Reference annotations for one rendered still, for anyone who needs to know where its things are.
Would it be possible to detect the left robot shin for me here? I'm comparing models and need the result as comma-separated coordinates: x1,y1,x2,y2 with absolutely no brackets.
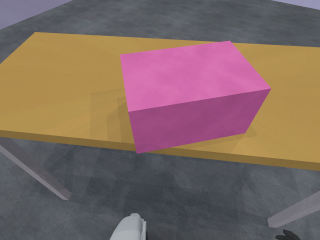
130,213,141,218

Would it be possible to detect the carton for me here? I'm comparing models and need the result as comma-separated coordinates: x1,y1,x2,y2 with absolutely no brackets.
120,41,272,154

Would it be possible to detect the robot right hand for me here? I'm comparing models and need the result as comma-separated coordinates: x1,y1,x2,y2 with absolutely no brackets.
275,229,301,240

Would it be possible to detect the table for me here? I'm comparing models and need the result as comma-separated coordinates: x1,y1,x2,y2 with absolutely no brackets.
0,32,320,228

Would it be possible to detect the robot left thigh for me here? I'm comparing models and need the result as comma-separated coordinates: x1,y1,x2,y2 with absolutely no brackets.
110,216,147,240

